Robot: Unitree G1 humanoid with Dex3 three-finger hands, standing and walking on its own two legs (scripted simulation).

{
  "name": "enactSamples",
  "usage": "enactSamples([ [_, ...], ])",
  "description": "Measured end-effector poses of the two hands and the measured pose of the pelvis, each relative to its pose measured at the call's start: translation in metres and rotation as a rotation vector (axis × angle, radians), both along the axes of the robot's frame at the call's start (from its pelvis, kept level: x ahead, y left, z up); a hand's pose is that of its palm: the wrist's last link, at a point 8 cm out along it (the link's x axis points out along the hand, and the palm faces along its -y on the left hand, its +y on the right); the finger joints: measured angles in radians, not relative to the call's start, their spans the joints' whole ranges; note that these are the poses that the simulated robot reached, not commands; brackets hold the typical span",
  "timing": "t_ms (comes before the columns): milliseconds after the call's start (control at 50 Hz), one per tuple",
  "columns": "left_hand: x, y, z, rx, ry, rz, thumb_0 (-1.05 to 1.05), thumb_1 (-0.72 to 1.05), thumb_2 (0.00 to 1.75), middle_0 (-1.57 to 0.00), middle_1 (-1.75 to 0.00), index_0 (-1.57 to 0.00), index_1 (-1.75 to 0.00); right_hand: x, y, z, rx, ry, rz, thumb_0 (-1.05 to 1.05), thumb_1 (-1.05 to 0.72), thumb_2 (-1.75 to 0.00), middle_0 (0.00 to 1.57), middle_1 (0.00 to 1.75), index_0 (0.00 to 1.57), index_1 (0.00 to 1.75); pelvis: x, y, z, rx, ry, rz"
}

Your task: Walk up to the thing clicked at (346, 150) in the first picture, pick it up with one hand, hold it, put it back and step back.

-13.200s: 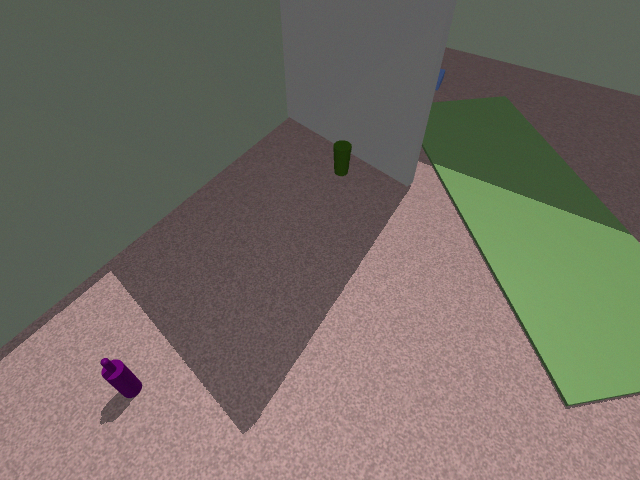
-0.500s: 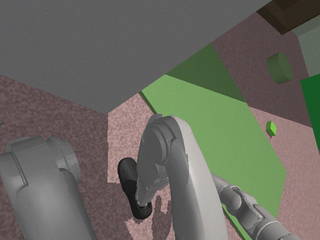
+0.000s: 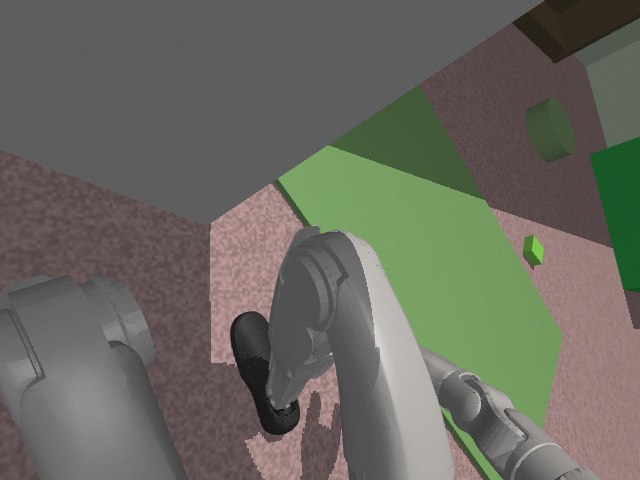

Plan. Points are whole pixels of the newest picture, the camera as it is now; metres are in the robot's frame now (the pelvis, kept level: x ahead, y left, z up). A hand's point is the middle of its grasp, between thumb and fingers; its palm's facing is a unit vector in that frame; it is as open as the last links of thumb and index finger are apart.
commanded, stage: settle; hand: left
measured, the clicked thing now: out of the picture +0.42 +0.29 -0.20
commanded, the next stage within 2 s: lift in 1.98 s
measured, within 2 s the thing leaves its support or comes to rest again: leaves its support in 0.32 s
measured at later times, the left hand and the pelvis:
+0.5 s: hand out of the picture +0.39 +0.31 -0.13, palm faces +0.41 -0.91 -0.01, open 11.2 cm; pelvis +0.01 -0.01 +0.01, yaw +2 degrees
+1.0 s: hand out of the picture +0.37 +0.32 -0.02, palm faces +0.38 -0.92 -0.05, open 11.2 cm; pelvis +0.02 -0.02 +0.04, yaw +8 degrees
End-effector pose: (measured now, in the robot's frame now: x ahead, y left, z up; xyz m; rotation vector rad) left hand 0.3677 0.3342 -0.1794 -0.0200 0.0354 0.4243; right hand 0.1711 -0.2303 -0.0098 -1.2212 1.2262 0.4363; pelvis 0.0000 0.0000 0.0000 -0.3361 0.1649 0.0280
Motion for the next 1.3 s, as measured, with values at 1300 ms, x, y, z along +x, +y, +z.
enactSamples([
  [1300,-0.019,0.017,0.200,0.064,0.034,-0.050,0.00,-0.49,1.07,-0.69,-0.98,-0.61,-0.99,0.035,-0.029,-0.033,0.352,-0.143,-0.519,0.01,-0.90,-0.90,0.20,0.30,0.20,0.30,0.029,-0.026,0.061,0.168,0.370,0.108],
])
